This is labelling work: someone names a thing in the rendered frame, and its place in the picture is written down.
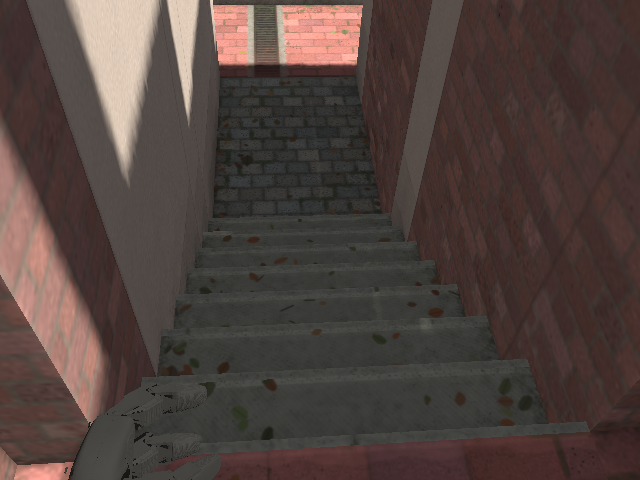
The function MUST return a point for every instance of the left robot hand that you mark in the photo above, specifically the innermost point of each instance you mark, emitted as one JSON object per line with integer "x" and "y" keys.
{"x": 110, "y": 451}

